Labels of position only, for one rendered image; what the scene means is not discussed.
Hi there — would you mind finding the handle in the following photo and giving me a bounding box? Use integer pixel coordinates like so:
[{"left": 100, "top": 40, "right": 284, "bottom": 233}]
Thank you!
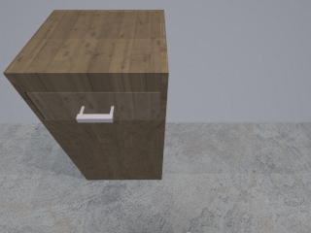
[{"left": 76, "top": 106, "right": 115, "bottom": 123}]

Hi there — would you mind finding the drawer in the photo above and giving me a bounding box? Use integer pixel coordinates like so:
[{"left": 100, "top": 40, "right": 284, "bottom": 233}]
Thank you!
[{"left": 26, "top": 92, "right": 160, "bottom": 119}]

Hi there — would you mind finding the cabinet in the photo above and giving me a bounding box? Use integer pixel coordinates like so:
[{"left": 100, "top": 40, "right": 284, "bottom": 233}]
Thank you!
[{"left": 3, "top": 10, "right": 169, "bottom": 181}]

